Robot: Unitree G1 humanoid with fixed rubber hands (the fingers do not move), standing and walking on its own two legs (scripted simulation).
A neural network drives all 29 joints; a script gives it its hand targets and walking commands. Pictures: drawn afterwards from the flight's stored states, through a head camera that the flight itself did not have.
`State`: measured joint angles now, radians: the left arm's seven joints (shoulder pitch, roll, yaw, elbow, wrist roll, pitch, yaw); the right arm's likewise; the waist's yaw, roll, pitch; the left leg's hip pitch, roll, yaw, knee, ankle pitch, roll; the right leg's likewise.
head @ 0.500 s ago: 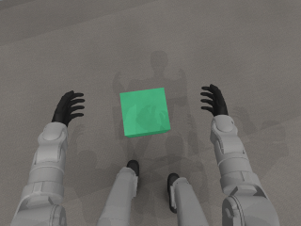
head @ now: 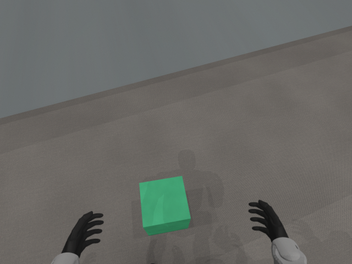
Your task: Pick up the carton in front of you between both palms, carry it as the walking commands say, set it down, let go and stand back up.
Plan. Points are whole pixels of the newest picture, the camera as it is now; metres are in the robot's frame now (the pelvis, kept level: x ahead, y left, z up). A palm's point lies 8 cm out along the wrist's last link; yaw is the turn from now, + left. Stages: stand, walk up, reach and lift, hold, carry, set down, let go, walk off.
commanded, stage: let go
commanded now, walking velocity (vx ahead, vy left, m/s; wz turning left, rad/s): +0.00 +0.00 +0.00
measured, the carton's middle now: (164, 206) +0.40 +0.07 -0.65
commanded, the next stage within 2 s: stand in 0.52 s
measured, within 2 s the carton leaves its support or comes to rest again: neither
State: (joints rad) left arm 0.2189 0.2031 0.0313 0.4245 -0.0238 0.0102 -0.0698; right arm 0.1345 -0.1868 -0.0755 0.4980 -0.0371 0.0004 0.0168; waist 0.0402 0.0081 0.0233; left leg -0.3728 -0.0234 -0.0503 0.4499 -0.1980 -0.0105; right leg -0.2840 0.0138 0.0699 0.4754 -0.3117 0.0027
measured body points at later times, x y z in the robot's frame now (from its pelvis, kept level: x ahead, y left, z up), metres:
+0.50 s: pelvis +0.01 -0.01 +0.00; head +0.01 +0.00 +0.45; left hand +0.18 +0.24 -0.07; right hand +0.18 -0.24 -0.08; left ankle +0.01 +0.13 -0.74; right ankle -0.05 -0.12 -0.74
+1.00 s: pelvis +0.05 +0.01 -0.02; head +0.05 +0.02 +0.43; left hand +0.10 +0.29 -0.13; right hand +0.17 -0.23 -0.14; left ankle +0.01 +0.13 -0.74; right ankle -0.05 -0.12 -0.74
